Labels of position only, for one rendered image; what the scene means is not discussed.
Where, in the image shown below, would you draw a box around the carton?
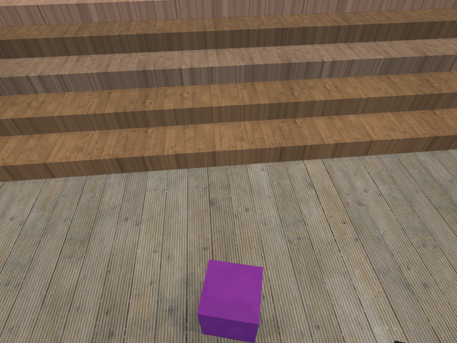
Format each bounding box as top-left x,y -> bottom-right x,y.
197,259 -> 263,343

